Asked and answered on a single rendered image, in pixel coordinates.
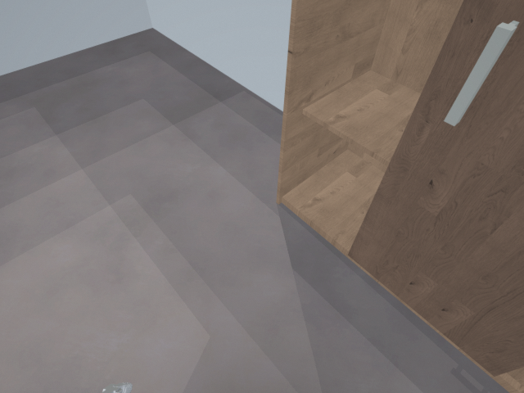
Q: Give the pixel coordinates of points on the wardrobe door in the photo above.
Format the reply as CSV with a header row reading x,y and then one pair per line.
x,y
445,229
518,375

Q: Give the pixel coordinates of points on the handle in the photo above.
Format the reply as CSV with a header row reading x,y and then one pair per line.
x,y
482,68

